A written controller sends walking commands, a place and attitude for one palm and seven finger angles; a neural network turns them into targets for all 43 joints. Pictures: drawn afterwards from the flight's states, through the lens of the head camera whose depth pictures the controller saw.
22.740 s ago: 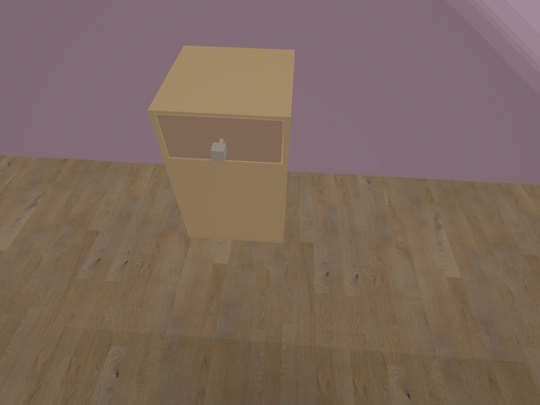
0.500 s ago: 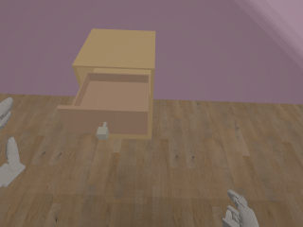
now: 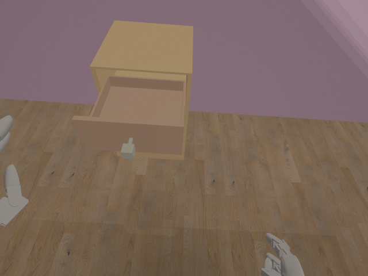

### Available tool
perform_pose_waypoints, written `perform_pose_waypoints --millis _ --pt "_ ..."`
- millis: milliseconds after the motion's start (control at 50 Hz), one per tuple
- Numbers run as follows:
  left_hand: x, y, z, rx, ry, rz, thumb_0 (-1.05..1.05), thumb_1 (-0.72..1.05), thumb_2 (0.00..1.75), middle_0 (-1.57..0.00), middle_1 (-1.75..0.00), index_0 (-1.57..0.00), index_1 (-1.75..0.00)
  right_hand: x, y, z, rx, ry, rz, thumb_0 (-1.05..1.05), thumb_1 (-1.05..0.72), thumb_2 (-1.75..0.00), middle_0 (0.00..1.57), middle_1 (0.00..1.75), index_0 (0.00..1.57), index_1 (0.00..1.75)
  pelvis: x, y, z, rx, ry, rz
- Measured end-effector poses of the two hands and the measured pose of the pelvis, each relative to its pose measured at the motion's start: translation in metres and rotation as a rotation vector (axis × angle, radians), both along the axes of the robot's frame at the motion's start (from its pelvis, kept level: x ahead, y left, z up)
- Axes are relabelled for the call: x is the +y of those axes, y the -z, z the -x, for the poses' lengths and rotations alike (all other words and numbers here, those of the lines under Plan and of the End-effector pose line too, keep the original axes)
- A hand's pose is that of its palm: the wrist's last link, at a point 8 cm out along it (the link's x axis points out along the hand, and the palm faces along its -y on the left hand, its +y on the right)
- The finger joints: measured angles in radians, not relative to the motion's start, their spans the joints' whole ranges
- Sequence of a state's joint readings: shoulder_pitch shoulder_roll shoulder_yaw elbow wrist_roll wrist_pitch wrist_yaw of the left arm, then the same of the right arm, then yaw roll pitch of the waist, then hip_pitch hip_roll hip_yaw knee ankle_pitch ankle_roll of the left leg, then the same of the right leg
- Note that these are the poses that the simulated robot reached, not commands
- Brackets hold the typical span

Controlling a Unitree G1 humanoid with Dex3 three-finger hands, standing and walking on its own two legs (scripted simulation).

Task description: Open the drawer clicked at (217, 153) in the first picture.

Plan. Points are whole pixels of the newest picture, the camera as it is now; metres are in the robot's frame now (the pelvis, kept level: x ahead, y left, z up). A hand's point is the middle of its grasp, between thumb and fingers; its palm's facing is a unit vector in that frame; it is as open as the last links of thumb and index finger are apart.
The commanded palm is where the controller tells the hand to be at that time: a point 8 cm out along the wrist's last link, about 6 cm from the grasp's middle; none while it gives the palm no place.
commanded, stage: let the arm hang, fingers relaxed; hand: left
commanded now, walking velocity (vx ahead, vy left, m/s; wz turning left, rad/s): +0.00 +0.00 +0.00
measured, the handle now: (129, 147) +0.56 +0.21 -0.19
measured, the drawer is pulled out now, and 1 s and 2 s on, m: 0.30 0.30 0.30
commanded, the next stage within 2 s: look to check the result in 1.14 s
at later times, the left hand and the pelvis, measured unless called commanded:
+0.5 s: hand out of the picture -0.02 +0.18 -0.17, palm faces +0.05 -0.98 -0.21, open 7.0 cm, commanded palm none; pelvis +0.01 -0.01 +0.00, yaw +1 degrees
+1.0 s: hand out of the picture +0.00 +0.15 -0.17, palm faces +0.04 -0.99 -0.17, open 7.3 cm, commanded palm none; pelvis +0.02 -0.01 +0.00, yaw +0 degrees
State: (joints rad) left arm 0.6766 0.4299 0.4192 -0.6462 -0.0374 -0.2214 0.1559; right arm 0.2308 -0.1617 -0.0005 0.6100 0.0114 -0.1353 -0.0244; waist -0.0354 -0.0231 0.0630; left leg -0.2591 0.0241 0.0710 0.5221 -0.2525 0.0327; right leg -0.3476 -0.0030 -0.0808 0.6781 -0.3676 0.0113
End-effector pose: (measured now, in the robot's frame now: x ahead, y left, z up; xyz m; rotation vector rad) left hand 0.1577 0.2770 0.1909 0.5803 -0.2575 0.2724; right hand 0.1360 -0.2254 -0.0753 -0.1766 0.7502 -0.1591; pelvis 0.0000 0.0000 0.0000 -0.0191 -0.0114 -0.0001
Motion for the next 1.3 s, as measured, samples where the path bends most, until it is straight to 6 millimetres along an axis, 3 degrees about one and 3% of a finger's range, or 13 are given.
perform_pose_waypoints --millis 40,80,160,200,240,300,360,460,580,680,900,1300 --pt "-0.003 0.006 -0.001 0.030 -0.004 -0.009 0.01 0.89 0.90 -0.21 -0.30 -0.21 -0.30 0.001 0.006 -0.004 0.000 -0.010 -0.017 0.01 -0.90 -0.90 0.20 0.30 0.20 0.30 -0.003 0.004 -0.001 0.002 0.003 -0.011" --pt "-0.001 0.038 -0.008 0.140 -0.016 -0.007 0.00 0.90 0.90 -0.21 -0.30 -0.21 -0.30 -0.001 0.021 -0.007 0.025 -0.041 -0.040 0.01 -0.90 -0.90 0.20 0.30 0.20 0.30 -0.003 0.008 0.000 0.013 -0.002 -0.005" --pt "0.006 0.171 -0.012 0.599 -0.151 0.239 0.00 0.90 0.90 -0.20 -0.30 -0.20 -0.30 -0.005 0.052 0.003 0.166 -0.056 -0.055 0.01 -0.90 -0.90 0.20 0.30 0.20 0.30 0.001 0.015 0.001 0.009 -0.035 -0.006" --pt "-0.005 0.237 0.006 0.848 -0.204 0.359 0.00 0.91 0.90 -0.20 -0.30 -0.20 -0.30 -0.006 0.058 0.016 0.233 -0.048 -0.047 0.01 -0.91 -0.90 0.20 0.30 0.20 0.30 0.001 0.016 0.001 -0.005 -0.035 -0.018" --pt "-0.026 0.288 0.035 1.082 -0.222 0.452 0.00 0.91 0.90 -0.20 -0.30 -0.20 -0.30 -0.007 0.059 0.033 0.292 -0.032 -0.034 0.01 -0.91 -0.90 0.20 0.30 0.20 0.30 0.000 0.016 0.001 -0.015 -0.030 -0.024" --pt "-0.062 0.331 0.086 1.349 -0.224 0.562 0.01 0.92 0.90 -0.20 -0.30 -0.20 -0.30 -0.008 0.058 0.063 0.398 -0.007 -0.012 0.01 -0.91 -0.90 0.20 0.30 0.20 0.30 -0.002 0.010 0.000 -0.020 -0.020 -0.018" --pt "-0.057 0.337 0.119 1.417 -0.321 0.604 -0.03 1.01 0.90 -0.21 -0.30 -0.21 -0.30 -0.010 0.056 0.093 0.522 0.004 0.005 0.00 -0.91 -0.90 0.20 0.30 0.20 0.30 -0.006 0.004 -0.001 -0.015 -0.024 -0.009" --pt "-0.051 0.335 0.169 1.571 -0.394 0.587 -0.02 0.99 0.90 -0.21 -0.30 -0.21 -0.30 -0.011 0.058 0.129 0.656 0.043 -0.004 0.01 -0.91 -0.90 0.20 0.30 0.20 0.30 -0.007 -0.002 -0.005 -0.011 -0.023 -0.005" --pt "-0.052 0.327 0.200 1.671 -0.445 0.571 -0.01 0.94 0.90 -0.20 -0.30 -0.20 -0.30 -0.001 0.064 0.149 0.715 0.072 -0.046 0.00 -0.91 -0.90 0.20 0.30 0.20 0.30 -0.005 -0.004 -0.008 -0.018 -0.017 -0.008" --pt "-0.060 0.327 0.197 1.670 -0.437 0.579 0.00 0.92 0.90 -0.20 -0.30 -0.20 -0.30 0.014 0.069 0.153 0.723 0.072 -0.087 0.00 -0.91 -0.90 0.20 0.30 0.20 0.30 -0.005 -0.005 -0.010 -0.025 -0.013 -0.011" --pt "-0.079 0.333 0.161 1.600 -0.361 0.593 0.01 0.92 0.90 -0.20 -0.30 -0.20 -0.30 0.033 0.073 0.150 0.696 0.086 -0.139 0.00 -0.91 -0.90 0.20 0.30 0.20 0.30 -0.005 -0.005 -0.013 -0.029 -0.002 -0.015" --pt "-0.081 0.334 0.164 1.626 -0.379 0.618 0.00 0.91 0.90 -0.20 -0.30 -0.20 -0.30 0.026 0.069 0.158 0.738 0.113 -0.114 0.00 -0.91 -0.90 0.20 0.30 0.20 0.30 -0.005 -0.005 -0.022 -0.026 -0.004 -0.014"
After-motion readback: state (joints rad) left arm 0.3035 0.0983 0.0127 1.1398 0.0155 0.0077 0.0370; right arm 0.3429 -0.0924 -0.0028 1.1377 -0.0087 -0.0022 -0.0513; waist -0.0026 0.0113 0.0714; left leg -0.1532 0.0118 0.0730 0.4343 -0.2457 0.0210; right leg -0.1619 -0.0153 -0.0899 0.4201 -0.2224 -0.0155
